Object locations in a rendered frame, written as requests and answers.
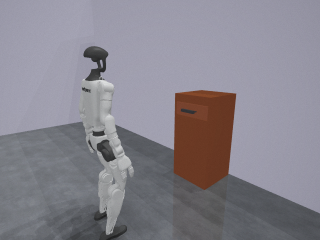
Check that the robot right shin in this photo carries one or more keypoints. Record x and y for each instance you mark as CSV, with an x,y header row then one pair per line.
x,y
114,205

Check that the handle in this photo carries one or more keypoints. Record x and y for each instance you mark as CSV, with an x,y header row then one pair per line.
x,y
188,111

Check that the robot right forearm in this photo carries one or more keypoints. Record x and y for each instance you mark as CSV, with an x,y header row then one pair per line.
x,y
110,132

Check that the robot right upper arm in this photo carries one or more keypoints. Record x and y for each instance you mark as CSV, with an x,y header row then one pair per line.
x,y
106,91

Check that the cabinet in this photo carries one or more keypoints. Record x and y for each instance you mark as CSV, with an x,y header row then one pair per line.
x,y
202,148

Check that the robot shin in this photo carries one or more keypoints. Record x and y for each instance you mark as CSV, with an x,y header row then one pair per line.
x,y
103,194
114,205

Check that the right robot hand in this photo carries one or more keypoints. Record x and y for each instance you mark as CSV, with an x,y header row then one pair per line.
x,y
124,163

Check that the left robot hand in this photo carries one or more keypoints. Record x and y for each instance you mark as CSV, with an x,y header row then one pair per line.
x,y
87,139

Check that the robot left shin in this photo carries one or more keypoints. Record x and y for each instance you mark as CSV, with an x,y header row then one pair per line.
x,y
103,194

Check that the robot left forearm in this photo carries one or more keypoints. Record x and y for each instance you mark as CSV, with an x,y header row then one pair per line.
x,y
88,127

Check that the robot left upper arm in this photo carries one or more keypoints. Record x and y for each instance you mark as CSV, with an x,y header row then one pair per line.
x,y
81,101

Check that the drawer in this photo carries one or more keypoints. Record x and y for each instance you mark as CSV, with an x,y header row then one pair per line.
x,y
201,111

